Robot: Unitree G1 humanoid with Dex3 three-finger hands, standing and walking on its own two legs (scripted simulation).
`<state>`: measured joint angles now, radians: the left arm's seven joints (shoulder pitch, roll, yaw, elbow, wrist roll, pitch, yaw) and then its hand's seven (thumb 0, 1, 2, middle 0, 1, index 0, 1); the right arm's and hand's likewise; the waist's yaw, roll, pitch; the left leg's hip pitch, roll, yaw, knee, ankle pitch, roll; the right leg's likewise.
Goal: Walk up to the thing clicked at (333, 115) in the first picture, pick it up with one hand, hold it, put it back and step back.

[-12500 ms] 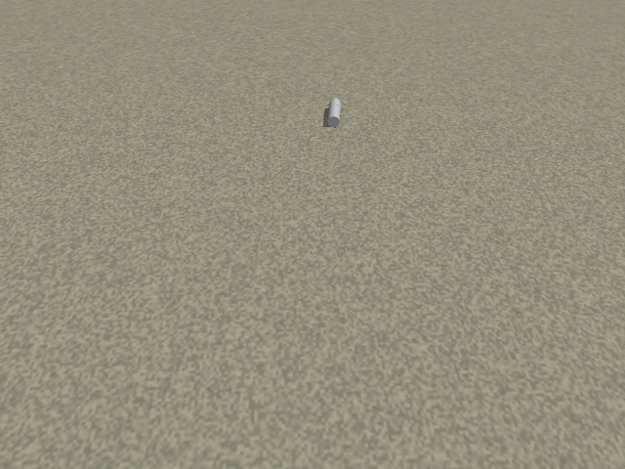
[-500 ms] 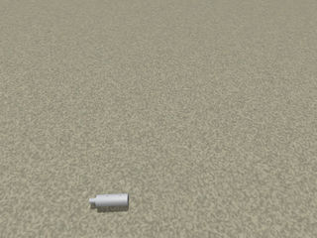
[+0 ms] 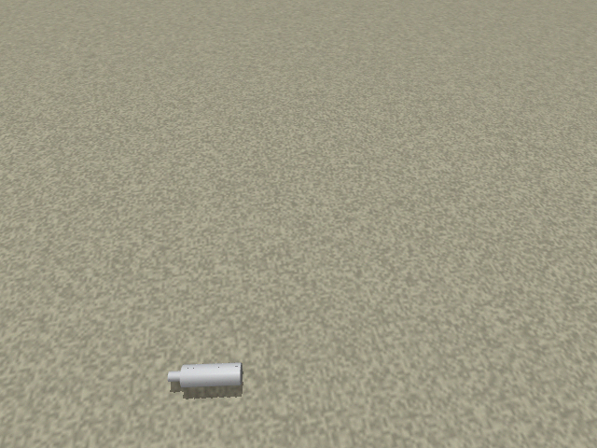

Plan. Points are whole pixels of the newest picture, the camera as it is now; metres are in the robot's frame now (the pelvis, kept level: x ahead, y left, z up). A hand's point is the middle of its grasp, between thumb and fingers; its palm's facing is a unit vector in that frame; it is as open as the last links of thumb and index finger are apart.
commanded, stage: stand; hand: left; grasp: from above
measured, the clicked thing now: (205, 375) +0.44 +0.28 -0.75
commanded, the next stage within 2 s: rise first in 0.48 s
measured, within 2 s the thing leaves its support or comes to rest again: neither
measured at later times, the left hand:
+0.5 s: hand out of the picture +0.07 +0.25 -0.16, palm faces -0.03 -0.94 -0.34, open 7.4 cm
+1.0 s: hand out of the picture +0.14 +0.26 -0.19, palm faces -0.07 -0.92 -0.38, open 12.1 cm
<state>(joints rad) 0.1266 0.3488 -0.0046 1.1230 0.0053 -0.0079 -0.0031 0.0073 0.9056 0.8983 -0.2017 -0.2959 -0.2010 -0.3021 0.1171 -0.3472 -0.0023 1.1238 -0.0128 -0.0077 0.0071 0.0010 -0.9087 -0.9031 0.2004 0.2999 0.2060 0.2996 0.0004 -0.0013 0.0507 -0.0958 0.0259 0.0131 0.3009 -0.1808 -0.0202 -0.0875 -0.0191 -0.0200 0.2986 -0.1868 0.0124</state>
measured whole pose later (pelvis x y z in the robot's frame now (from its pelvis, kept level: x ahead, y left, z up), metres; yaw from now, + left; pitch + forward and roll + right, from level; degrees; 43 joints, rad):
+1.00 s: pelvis -0.01 +0.01 -0.04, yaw +0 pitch +10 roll -1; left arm 0.04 0.32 0.14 0.87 0.15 0.14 -0.01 0.00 -0.11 0.98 -0.05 -1.03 -0.07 -1.01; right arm 0.26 -0.24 -0.03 0.68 0.03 -0.05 -0.01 0.00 -0.90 -0.90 0.20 0.30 0.21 0.30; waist -0.03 0.00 -0.04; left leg -0.55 0.03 0.01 0.74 -0.36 -0.01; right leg -0.54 -0.02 -0.01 0.72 -0.36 0.02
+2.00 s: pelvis -0.07 +0.01 -0.26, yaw -1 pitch +33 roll -2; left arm -0.23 0.48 0.12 0.73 0.67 -0.06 0.07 0.00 -0.54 1.00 -0.08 -1.08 -0.08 -1.08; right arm 0.08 -0.29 -0.06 0.64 0.00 -0.19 0.03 0.00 -0.90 -0.90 0.20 0.30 0.21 0.30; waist -0.03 0.01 -0.18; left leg -1.71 0.03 -0.05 1.81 -0.68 -0.01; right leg -1.68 -0.02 -0.02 1.78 -0.68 0.02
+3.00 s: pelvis -0.11 +0.02 -0.44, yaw -7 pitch +33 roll -8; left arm -0.90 0.84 0.15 1.38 1.31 -0.35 0.32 0.00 -0.53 1.01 -0.08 -1.01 -0.08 -1.01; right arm 0.12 -0.27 0.03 0.74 -0.15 0.01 0.13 0.00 -0.91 -0.91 0.20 0.30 0.21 0.30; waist -0.18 -0.03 -0.05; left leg -2.29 0.02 -0.14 2.38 -0.68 0.00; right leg -2.21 0.00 -0.07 2.29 -0.67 0.04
